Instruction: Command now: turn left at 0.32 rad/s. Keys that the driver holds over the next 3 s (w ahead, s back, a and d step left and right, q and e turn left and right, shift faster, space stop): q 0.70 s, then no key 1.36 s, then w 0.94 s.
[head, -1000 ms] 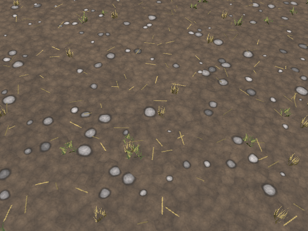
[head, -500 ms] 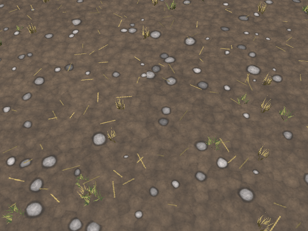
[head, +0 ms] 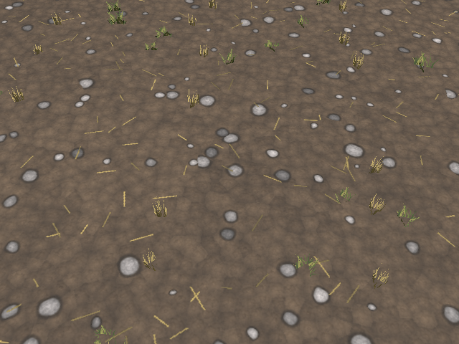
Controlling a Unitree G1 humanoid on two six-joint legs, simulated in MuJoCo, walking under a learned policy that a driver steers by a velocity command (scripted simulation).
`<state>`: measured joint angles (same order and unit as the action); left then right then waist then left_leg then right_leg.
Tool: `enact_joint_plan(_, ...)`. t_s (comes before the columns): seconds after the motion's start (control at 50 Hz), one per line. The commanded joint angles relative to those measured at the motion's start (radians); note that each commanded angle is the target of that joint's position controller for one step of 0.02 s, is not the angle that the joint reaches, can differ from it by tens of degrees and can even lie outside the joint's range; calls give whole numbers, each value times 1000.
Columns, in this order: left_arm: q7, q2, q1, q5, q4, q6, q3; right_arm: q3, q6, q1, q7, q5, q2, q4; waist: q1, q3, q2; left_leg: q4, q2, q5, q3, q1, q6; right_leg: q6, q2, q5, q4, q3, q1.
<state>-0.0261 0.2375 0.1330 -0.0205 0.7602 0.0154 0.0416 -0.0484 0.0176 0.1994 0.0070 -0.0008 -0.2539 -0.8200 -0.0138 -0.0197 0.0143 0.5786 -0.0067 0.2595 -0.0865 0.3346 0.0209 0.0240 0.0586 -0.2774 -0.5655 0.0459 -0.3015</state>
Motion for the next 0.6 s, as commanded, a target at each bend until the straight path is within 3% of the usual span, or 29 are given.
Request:
enact_joint_plan(0.02, -10, 126, 38, 8, -57, -7, 54, -51, 7, -57, 15, 13, -182, 99, 34, 78, -135, -116, 126, -217, -200, 20, -122, 28, -46, 77, 5, 0, 79)
enact_joint_plan(0.06, -12, 132, 52, 9, -57, -8, 65, -51, -4, -62, 20, 17, -166, 124, 26, 91, -58, -38, 76, -203, -160, 60, -101, 54, -92, 111, 56, 41, 106)
enact_joint_plan(0.08, -14, 143, 67, 7, -57, -7, 70, -48, -9, -64, 19, 18, -151, 136, 24, 93, 8, 32, 36, -157, -111, 109, -76, 86, -147, 146, 102, 96, 137)
enact_joint_plan(0.1, -16, 163, 85, 3, -57, -6, 76, -44, -14, -60, 15, 16, -136, 147, 25, 92, 91, 126, -8, -77, -49, 179, -47, 145, -251, 233, 154, 200, 179)
enact_joint_plan(0.12, -19, 174, 74, 1, -64, -9, 77, -43, -17, -49, 9, 11, -126, 156, 17, 100, 178, 246, -23, 132, 14, 231, -26, 218, -378, 365, 187, 304, 205)
enact_joint_plan(0.14, -24, 166, 69, -1, -78, -17, 72, -52, -21, -68, 3, 8, -148, 166, 33, 103, 179, 431, 4, 328, 24, 282, -11, 283, -467, 501, 199, 364, 217)
enact_joint_plan(0.16, -29, 167, 65, -1, -88, -25, 70, -63, -27, -75, 0, 12, -164, 169, 34, 96, 107, 564, 22, 365, 7, 318, 2, 305, -486, 576, 195, 354, 218)
enact_joint_plan(0.18, -31, 177, 30, 7, -93, -30, 72, -62, -36, -65, 0, 19, -151, 167, 14, 80, 62, 561, 49, 331, -4, 331, 9, 272, -456, 562, 190, 285, 214)
enact_joint_plan(0.2, -31, 192, 5, 16, -91, -30, 77, -54, -42, -71, -1, 22, -131, 170, 10, 62, 64, 494, 70, 275, 9, 327, 15, 231, -415, 537, 192, 212, 208)
enact_joint_plan(0.24, -30, 215, -8, 18, -85, -16, 85, -38, -44, -86, -11, 23, -101, 182, 24, 71, 103, 365, 63, 189, 77, 222, 24, 187, -345, 554, 180, 80, 168)
enact_joint_plan(0.28, -28, 225, 9, 23, -78, -3, 91, -39, -45, -83, -28, 30, -111, 199, 34, 103, 149, 228, 34, 138, 129, 111, 18, 168, -325, 548, 159, 9, 163)
enact_joint_plan(0.34, -19, 216, 26, 50, -63, -3, 87, -60, -54, 1, -36, 22, -138, 183, -5, 127, 125, -55, -28, -72, 188, -90, -30, 96, -311, 387, 39, -60, 121)
enact_joint_plan(0.36, -11, 180, 87, 39, -40, -9, 79, -77, -54, 32, -25, 16, -182, 183, -5, 128, 15, -142, 5, -240, 91, -222, -70, 21, -263, 225, -108, -134, 10)
enact_joint_plan(0.38, -3, 112, 86, -20, -80, -11, 56, -106, -52, 56, -6, 3, -327, 216, 21, 126, -315, -159, 311, -688, -343, -388, -206, -88, -134, -348, -452, -198, -308)
enact_joint_plan(0.4, -7, 147, -13, -9, -119, -21, 61, -93, -32, 80, -21, -31, -319, 239, -52, 211, -260, -189, 423, -756, -497, -338, -391, -102, -56, -460, -632, -16, -392)
enact_joint_plan(0.42, -12, 177, -50, 19, -125, -18, 70, -87, -12, 58, -29, -36, -294, 239, -51, 178, -163, -203, 373, -656, -429, -311, -382, -93, -73, -391, -698, 27, -415)
enact_joint_plan(0.44, -20, 184, -43, 22, -116, -14, 73, -81, -2, 12, -24, -18, -265, 236, -20, 129, -129, -200, 309, -556, -349, -276, -321, -83, -89, -296, -678, 33, -428)
enact_joint_plan(0.46, -31, 185, -29, 12, -94, -9, 77, -74, -5, -26, -14, -1, -237, 241, -2, 118, -92, -198, 265, -471, -308, -254, -272, -84, -105, -222, -646, 43, -421)
enact_joint_plan(0.48, -35, 193, -14, 9, -91, -4, 81, -67, -12, -55, -6, 10, -225, 248, 19, 109, -104, -208, 236, -445, -277, -202, -252, -88, -105, -175, -617, 46, -376)
enact_joint_plan(0.52, -30, 174, 7, 13, -87, -5, 79, -63, -18, -56, 5, 4, -215, 257, 33, 131, -124, -220, 204, -424, -260, -173, -248, -95, -77, -109, -604, 38, -320)
enact_joint_plan(0.6, -26, 144, -31, 16, -96, -12, 67, -67, -24, -24, 23, 9, -217, 261, 11, 129, -130, -227, 182, -301, -291, -206, -243, -111, -57, -63, -419, 55, -319)
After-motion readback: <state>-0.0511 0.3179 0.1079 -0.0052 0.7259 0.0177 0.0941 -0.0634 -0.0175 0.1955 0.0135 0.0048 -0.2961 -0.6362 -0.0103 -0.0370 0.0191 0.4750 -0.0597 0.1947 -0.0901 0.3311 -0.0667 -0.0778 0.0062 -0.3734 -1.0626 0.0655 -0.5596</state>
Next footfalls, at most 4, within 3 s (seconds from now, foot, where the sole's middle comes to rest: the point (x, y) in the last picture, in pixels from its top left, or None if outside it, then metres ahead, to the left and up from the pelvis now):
0.36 left None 0.03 0.16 -0.77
0.88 right None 0.12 -0.04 -0.77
1.16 left None -0.04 0.19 -0.77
2.76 left None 0.33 0.37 -0.77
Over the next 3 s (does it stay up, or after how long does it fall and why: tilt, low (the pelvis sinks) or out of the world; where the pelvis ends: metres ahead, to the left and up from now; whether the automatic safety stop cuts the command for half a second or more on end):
stays up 0.32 0.27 0.01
